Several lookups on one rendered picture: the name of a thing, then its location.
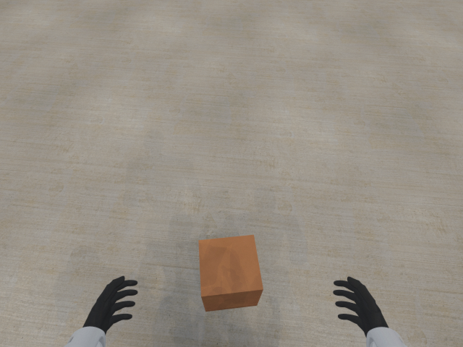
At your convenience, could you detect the right robot forearm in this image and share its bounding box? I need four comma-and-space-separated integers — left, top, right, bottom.
366, 327, 407, 347

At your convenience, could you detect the left robot forearm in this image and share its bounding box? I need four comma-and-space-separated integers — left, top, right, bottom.
64, 327, 106, 347

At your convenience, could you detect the carton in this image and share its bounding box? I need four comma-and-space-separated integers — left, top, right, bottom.
198, 235, 263, 312

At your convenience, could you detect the robot left hand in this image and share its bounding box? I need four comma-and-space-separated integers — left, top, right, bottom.
83, 276, 137, 334

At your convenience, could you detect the robot right hand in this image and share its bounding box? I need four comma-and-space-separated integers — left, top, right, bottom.
333, 277, 389, 337

